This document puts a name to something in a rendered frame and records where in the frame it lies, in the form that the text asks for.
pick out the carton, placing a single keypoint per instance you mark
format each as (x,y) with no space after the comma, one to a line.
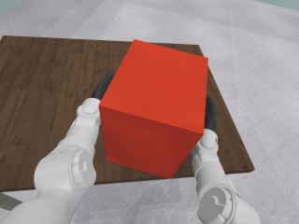
(153,111)

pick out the robot left hand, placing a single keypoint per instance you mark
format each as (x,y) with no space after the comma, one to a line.
(101,89)

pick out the robot right upper arm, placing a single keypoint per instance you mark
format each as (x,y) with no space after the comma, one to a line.
(219,205)

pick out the robot left forearm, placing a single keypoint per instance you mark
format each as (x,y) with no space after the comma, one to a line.
(83,132)

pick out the robot right hand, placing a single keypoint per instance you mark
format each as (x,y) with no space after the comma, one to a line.
(210,114)

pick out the table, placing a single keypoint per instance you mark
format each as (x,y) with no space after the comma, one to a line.
(43,81)

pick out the robot right forearm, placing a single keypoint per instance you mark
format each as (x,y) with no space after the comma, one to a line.
(206,166)

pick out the robot left upper arm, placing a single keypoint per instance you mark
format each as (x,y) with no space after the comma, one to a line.
(61,181)

